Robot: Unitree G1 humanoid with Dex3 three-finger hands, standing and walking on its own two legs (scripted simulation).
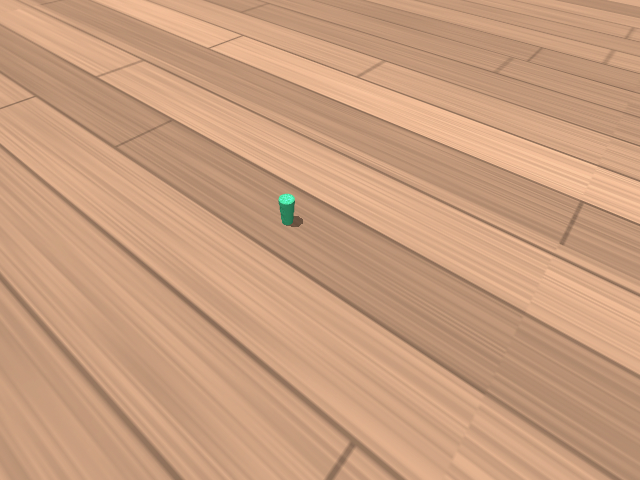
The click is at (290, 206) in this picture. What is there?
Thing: tapered cup
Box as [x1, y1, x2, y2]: [279, 194, 294, 224]
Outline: 283,194 279,197 281,219 284,224 290,224 293,218 294,198 290,194
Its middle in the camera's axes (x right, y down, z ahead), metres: -0.14 -0.12 +1.74
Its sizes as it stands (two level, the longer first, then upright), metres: 0.071 0.071 0.136
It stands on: the floor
